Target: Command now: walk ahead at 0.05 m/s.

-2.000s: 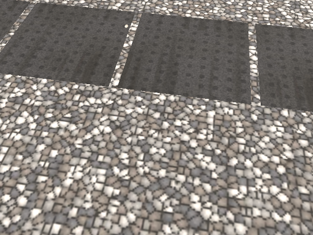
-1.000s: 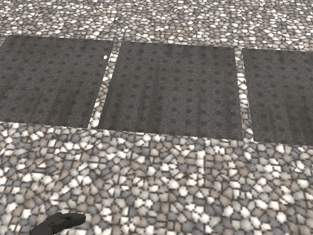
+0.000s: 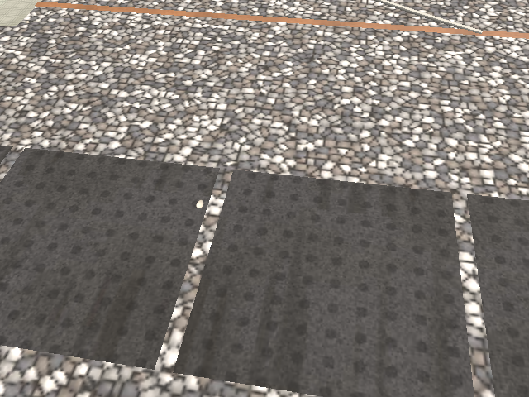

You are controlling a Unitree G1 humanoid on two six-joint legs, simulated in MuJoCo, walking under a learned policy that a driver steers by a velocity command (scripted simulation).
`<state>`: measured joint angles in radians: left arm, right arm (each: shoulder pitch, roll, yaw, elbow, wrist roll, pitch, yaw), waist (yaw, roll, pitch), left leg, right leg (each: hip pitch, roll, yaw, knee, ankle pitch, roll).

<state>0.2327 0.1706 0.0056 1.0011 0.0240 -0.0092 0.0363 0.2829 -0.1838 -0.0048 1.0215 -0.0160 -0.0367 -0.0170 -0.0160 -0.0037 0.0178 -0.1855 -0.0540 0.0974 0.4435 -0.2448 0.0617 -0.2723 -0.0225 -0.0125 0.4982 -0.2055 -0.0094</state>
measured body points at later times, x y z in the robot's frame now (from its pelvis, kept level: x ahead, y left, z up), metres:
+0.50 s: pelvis +0.05 -0.01 +0.00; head +0.05 +0.00 +0.45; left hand -0.01 +0.23 -0.16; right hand +0.06 -0.24 -0.15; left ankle +0.04 +0.08 -0.72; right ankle +0.03 -0.11 -0.74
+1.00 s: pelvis +0.11 +0.01 -0.01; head +0.13 +0.00 +0.44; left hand +0.17 +0.24 -0.16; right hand +0.10 -0.23 -0.17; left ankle +0.07 +0.09 -0.74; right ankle +0.12 -0.10 -0.73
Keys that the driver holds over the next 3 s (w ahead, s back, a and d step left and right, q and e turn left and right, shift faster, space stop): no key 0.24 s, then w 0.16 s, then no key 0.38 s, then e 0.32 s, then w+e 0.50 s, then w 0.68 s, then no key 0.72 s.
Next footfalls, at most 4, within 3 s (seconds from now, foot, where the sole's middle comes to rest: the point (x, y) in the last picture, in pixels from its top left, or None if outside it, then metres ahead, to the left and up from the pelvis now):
0.80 right None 0.17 -0.11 -0.77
1.72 left None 0.50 -0.02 -0.77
2.24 right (404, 336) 0.68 -0.34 -0.77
2.72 left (359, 279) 0.86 -0.24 -0.77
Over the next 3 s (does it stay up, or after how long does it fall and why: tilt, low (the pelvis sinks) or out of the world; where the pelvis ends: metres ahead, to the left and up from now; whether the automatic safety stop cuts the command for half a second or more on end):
stays up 0.75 -0.28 0.00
